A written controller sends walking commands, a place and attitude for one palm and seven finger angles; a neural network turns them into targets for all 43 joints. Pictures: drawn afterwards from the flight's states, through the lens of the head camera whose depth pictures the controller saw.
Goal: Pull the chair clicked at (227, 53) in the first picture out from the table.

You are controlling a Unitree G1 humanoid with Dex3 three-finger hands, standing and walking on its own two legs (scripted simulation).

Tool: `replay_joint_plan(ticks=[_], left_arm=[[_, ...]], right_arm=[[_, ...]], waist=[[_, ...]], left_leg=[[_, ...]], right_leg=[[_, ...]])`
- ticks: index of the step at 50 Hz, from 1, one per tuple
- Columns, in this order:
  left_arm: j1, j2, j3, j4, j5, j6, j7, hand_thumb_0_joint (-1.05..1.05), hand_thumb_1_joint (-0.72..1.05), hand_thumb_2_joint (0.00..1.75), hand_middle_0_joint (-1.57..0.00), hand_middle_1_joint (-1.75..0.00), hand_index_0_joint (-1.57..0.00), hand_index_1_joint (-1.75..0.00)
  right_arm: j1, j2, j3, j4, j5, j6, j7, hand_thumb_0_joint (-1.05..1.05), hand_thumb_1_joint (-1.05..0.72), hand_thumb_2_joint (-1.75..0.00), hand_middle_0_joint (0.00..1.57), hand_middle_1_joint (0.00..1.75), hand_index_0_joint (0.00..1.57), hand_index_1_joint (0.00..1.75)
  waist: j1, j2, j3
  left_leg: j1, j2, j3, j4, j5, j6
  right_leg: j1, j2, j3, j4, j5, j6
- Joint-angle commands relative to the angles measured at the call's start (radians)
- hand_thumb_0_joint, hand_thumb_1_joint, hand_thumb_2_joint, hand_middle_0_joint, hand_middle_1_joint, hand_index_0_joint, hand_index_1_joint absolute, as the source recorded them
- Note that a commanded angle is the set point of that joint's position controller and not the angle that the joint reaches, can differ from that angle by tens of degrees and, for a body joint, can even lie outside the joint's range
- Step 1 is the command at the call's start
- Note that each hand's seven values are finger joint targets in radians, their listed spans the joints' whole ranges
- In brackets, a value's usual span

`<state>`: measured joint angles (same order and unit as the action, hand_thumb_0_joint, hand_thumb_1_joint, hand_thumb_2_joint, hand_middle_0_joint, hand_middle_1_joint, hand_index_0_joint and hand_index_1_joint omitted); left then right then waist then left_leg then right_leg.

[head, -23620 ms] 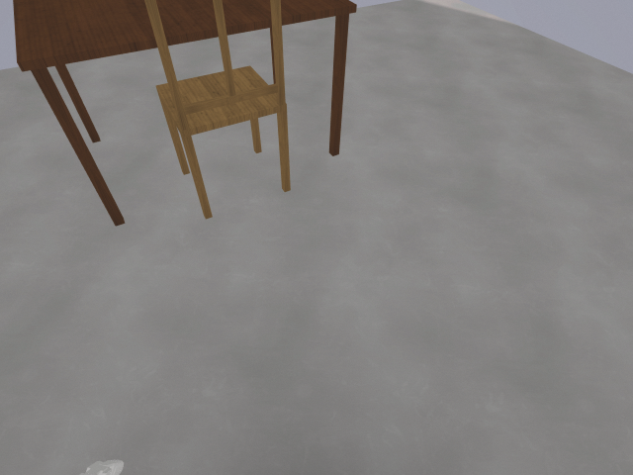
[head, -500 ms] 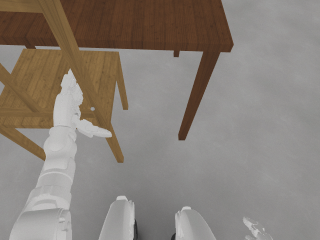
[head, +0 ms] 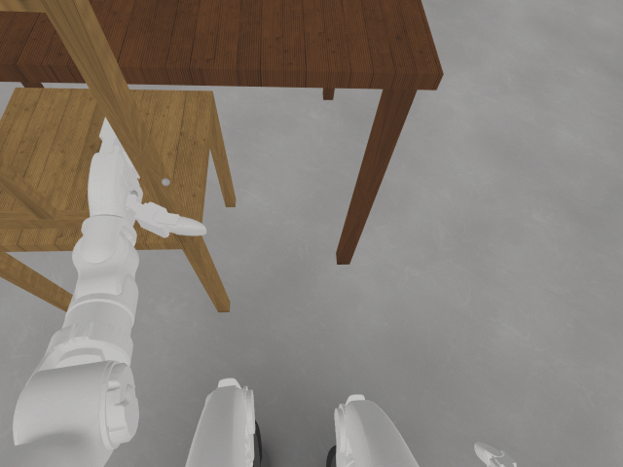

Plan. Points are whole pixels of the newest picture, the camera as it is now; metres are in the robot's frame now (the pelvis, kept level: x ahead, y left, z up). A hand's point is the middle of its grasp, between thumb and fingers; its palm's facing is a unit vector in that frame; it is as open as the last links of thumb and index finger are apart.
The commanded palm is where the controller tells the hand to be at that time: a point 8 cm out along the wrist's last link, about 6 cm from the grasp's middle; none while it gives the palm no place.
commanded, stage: push the fingers through the gap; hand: left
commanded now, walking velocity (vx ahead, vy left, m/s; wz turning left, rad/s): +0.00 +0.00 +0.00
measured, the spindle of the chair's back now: out of the picture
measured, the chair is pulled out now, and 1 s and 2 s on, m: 0.00 0.00 0.02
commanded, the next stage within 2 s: hook a spindle and tug to test in 0.28 s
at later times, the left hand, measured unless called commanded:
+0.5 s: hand (164, 186) +0.45 +0.18 +0.05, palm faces +0.04 -1.00 -0.02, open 16.9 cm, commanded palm +0.43 +0.22 +0.04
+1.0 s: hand (157, 181) +0.46 +0.19 +0.05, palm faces +0.08 -1.00 +0.00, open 10.9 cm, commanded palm +0.43 +0.22 +0.04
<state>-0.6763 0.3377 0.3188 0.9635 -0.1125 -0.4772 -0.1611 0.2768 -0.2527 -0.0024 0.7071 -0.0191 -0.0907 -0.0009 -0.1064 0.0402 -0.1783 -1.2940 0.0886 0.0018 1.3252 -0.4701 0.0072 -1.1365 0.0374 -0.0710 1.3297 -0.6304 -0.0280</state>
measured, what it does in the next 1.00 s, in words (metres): stands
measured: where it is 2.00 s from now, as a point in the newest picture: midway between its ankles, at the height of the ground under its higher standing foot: outside the picture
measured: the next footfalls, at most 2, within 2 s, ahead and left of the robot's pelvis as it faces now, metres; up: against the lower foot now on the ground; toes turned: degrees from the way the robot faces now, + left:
none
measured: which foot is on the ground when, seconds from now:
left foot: down 0.00-1.00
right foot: down 0.00-1.00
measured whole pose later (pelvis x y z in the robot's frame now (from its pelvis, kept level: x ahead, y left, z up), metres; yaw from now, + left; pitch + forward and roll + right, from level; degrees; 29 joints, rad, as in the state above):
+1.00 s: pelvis +0.01 +0.00 +0.01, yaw +0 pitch +25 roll -3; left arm -0.65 0.33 0.29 0.95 -0.14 -0.48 -0.14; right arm 0.28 -0.25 -0.01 0.71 -0.01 -0.07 0.01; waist -0.10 0.04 -0.18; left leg -1.27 0.08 0.00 1.30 -0.47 0.01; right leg -1.10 0.03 -0.07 1.30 -0.63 -0.02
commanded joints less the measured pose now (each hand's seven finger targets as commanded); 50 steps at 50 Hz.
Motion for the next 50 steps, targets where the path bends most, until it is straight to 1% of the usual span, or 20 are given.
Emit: replay_joint_plan(ticks=[1, 5, 7, 9, 12, 14, 15, 19, 22, 24, 25, 26, 29, 31, 34, 36, 43, 44, 46, 50], left_arm=[[-0.328, 0.163, 0.001, -0.22, -0.009, -0.067, -0.01, 0.0, -0.5, 0.3, -0.06, -0.08, -0.06, -0.08], [-0.317, 0.172, 0.009, -0.249, -0.009, -0.067, -0.005, 0.0, -0.5, 0.3, -0.06, -0.08, -0.06, -0.08], [-0.329, 0.187, 0.018, -0.221, -0.008, -0.066, -0.001, 0.0, -0.5, 0.3, -0.06, -0.08, -0.06, -0.08], [-0.346, 0.185, 0.011, -0.245, -0.006, -0.075, -0.002, 0.0, -0.5, 0.3, -0.06, -0.08, -0.06, -0.08], [-0.34, 0.173, 0.008, -0.226, -0.01, -0.081, -0.003, 0.0, -0.5, 0.3, -0.06, -0.08, -0.06, -0.08], [-0.339, 0.201, 0.029, -0.223, -0.01, -0.084, -0.005, 0.0, -0.5, 0.3, -0.06, -0.08, -0.06, -0.08], [-0.336, 0.195, 0.023, -0.197, -0.009, -0.081, -0.008, 0.0, -0.5, 0.3, -0.06, -0.08, -0.06, -0.08], [-0.329, 0.194, 0.02, -0.227, -0.011, -0.084, -0.015, 0.0, -0.5, 0.3, -0.06, -0.08, -0.06, -0.08], [-0.363, 0.154, -0.017, -0.233, -0.014, -0.081, -0.013, 0.0, -0.5, 0.3, -0.11, -0.24, -0.11, -0.24], [-0.358, 0.174, 0.0, -0.239, -0.011, -0.079, -0.006, 0.0, -0.5, 0.3, -0.15, -0.35, -0.15, -0.35], [-0.332, 0.156, -0.007, -0.219, -0.007, -0.076, -0.002, 0.0, -0.5, 0.3, -0.17, -0.41, -0.17, -0.41], [-0.355, 0.14, -0.024, -0.228, -0.009, -0.077, -0.001, 0.0, -0.5, 0.3, -0.18, -0.46, -0.18, -0.46], [-0.356, 0.14, -0.031, -0.254, -0.002, -0.087, 0.001, 0.0, -0.5, 0.3, -0.24, -0.63, -0.24, -0.63], [-0.331, 0.14, -0.025, -0.233, -0.005, -0.085, 0.0, 0.0, -0.5, 0.3, -0.27, -0.74, -0.27, -0.74], [-0.339, 0.121, -0.045, -0.253, -0.006, -0.088, -0.005, 0.0, -0.5, 0.3, -0.32, -0.9, -0.32, -0.9], [-0.354, 0.107, -0.061, -0.24, -0.004, -0.087, -0.004, 0.0, -0.39, 0.35, -0.36, -1.01, -0.36, -1.01], [-0.346, 0.109, -0.06, -0.229, -0.008, -0.087, -0.015, 0.0, 0.0, 0.52, -0.48, -1.4, -0.48, -1.4], [-0.342, 0.108, -0.063, -0.245, -0.008, -0.09, -0.017, 0.0, 0.06, 0.54, -0.5, -1.45, -0.5, -1.45], [-0.32, 0.087, -0.075, -0.225, -0.011, -0.082, -0.02, 0.0, 0.17, 0.59, -0.5, -1.45, -0.5, -1.45], [-0.314, 0.084, -0.081, -0.25, -0.004, -0.08, -0.019, 0.0, 0.4, 0.68, -0.5, -1.45, -0.5, -1.45]], right_arm=[[0.106, -0.162, -0.063, -0.086, 0.009, -0.018, 0.0, 0.0, -0.9, -0.9, 0.2, 0.3, 0.2, 0.3], [0.104, -0.163, -0.065, -0.089, 0.011, -0.012, 0.001, 0.0, -0.9, -0.9, 0.2, 0.3, 0.2, 0.3], [0.107, -0.163, -0.064, -0.08, 0.012, -0.009, -0.002, 0.0, -0.9, -0.9, 0.2, 0.3, 0.2, 0.3], [0.106, -0.163, -0.064, -0.083, 0.01, -0.012, -0.003, 0.0, -0.9, -0.9, 0.2, 0.3, 0.2, 0.3], [0.101, -0.159, -0.062, -0.081, 0.01, -0.012, -0.002, 0.0, -0.9, -0.9, 0.2, 0.3, 0.2, 0.3], [0.106, -0.165, -0.064, -0.079, 0.008, -0.014, -0.005, 0.0, -0.9, -0.9, 0.2, 0.3, 0.2, 0.3], [0.103, -0.161, -0.06, -0.077, 0.01, -0.013, -0.004, 0.0, -0.9, -0.9, 0.2, 0.3, 0.2, 0.3], [0.103, -0.164, -0.063, -0.086, 0.01, -0.012, -0.004, 0.0, -0.9, -0.9, 0.2, 0.3, 0.2, 0.3], [0.096, -0.162, -0.063, -0.082, 0.013, -0.011, -0.002, 0.0, -0.9, -0.9, 0.2, 0.3, 0.2, 0.3], [0.102, -0.168, -0.067, -0.083, 0.011, -0.012, -0.004, 0.0, -0.9, -0.9, 0.2, 0.3, 0.2, 0.3], [0.099, -0.164, -0.065, -0.083, 0.01, -0.011, -0.002, 0.0, -0.9, -0.9, 0.2, 0.3, 0.2, 0.3], [0.095, -0.161, -0.064, -0.083, 0.011, -0.012, -0.001, 0.0, -0.9, -0.9, 0.2, 0.3, 0.2, 0.3], [0.098, -0.163, -0.065, -0.086, 0.008, -0.012, 0.0, 0.0, -0.9, -0.9, 0.2, 0.3, 0.2, 0.3], [0.097, -0.163, -0.067, -0.082, 0.01, -0.01, 0.002, 0.0, -0.9, -0.9, 0.2, 0.3, 0.2, 0.3], [0.096, -0.16, -0.067, -0.085, 0.01, -0.011, 0.004, 0.0, -0.9, -0.9, 0.2, 0.3, 0.2, 0.3], [0.099, -0.159, -0.066, -0.079, 0.01, -0.01, 0.003, 0.0, -0.9, -0.9, 0.2, 0.3, 0.2, 0.3], [0.105, -0.162, -0.07, -0.069, 0.011, -0.009, 0.003, 0.0, -0.9, -0.9, 0.2, 0.3, 0.2, 0.3], [0.107, -0.163, -0.071, -0.073, 0.01, -0.009, 0.004, 0.0, -0.9, -0.9, 0.2, 0.3, 0.2, 0.3], [0.104, -0.16, -0.07, -0.072, 0.013, -0.007, 0.006, 0.0, -0.9, -0.9, 0.2, 0.3, 0.2, 0.3], [0.108, -0.158, -0.074, -0.073, 0.012, -0.004, 0.01, 0.0, -0.9, -0.9, 0.2, 0.3, 0.2, 0.3]], waist=[[-0.007, 0.062, -0.49], [-0.006, 0.052, -0.485], [-0.015, 0.015, -0.437], [-0.013, 0.055, -0.456], [-0.015, 0.042, -0.444], [-0.013, 0.041, -0.464], [-0.013, 0.034, -0.438], [-0.006, 0.067, -0.47], [-0.019, 0.077, -0.454], [-0.018, 0.063, -0.469], [-0.01, 0.066, -0.462], [-0.022, 0.057, -0.45], [-0.016, 0.079, -0.476], [-0.017, 0.043, -0.466], [-0.019, 0.072, -0.468], [-0.029, 0.054, -0.457], [-0.025, 0.054, -0.46], [-0.02, 0.085, -0.472], [-0.022, 0.062, -0.457], [-0.021, 0.086, -0.486]], left_leg=[[0.566, -0.051, -0.073, -0.12, 0.267, 0.009], [0.566, -0.052, -0.071, -0.124, 0.261, 0.01], [0.517, -0.053, -0.066, -0.124, 0.232, 0.014], [0.535, -0.054, -0.065, -0.118, 0.238, 0.014], [0.528, -0.056, -0.062, -0.121, 0.23, 0.014], [0.529, -0.056, -0.064, -0.114, 0.242, 0.015], [0.516, -0.055, -0.063, -0.117, 0.23, 0.013], [0.56, -0.053, -0.069, -0.118, 0.264, 0.011], [0.578, -0.051, -0.078, -0.126, 0.24, 0.008], [0.579, -0.051, -0.08, -0.125, 0.244, 0.01], [0.582, -0.052, -0.081, -0.129, 0.247, 0.007], [0.571, -0.053, -0.077, -0.127, 0.234, 0.011], [0.591, -0.054, -0.08, -0.127, 0.249, 0.01], [0.583, -0.053, -0.078, -0.13, 0.237, 0.01], [0.592, -0.054, -0.079, -0.13, 0.252, 0.01], [0.59, -0.053, -0.081, -0.129, 0.253, 0.01], [0.602, -0.053, -0.082, -0.13, 0.263, 0.009], [0.621, -0.054, -0.084, -0.133, 0.28, 0.008], [0.617, -0.052, -0.084, -0.135, 0.277, 0.007], [0.643, -0.052, -0.083, -0.131, 0.313, 0.008]], right_leg=[[0.045, 0.02, 0.053, -0.212, 0.344, 0.006], [0.052, 0.021, 0.057, -0.22, 0.345, 0.007], [0.065, 0.021, 0.062, -0.23, 0.334, 0.01], [0.053, 0.021, 0.067, -0.224, 0.338, 0.008], [0.058, 0.021, 0.065, -0.229, 0.331, 0.009], [0.064, 0.022, 0.068, -0.222, 0.344, 0.007], [0.057, 0.021, 0.066, -0.225, 0.333, 0.009], [0.049, 0.022, 0.062, -0.216, 0.351, 0.004], [0.016, 0.022, 0.056, -0.224, 0.318, 0.005], [0.023, 0.022, 0.053, -0.219, 0.32, 0.003], [0.015, 0.021, 0.05, -0.22, 0.317, 0.003], [0.018, 0.021, 0.054, -0.228, 0.312, 0.007], [0.02, 0.021, 0.053, -0.22, 0.32, 0.002], [0.031, 0.023, 0.055, -0.231, 0.315, 0.004], [0.03, 0.022, 0.054, -0.227, 0.329, 0.001], [0.022, 0.021, 0.052, -0.229, 0.332, 0.004], [0.025, 0.021, 0.049, -0.234, 0.338, 0.001], [0.021, 0.022, 0.049, -0.229, 0.343, -0.002], [0.021, 0.022, 0.045, -0.234, 0.343, 0.0], [0.024, 0.021, 0.046, -0.23, 0.373, 0.0]])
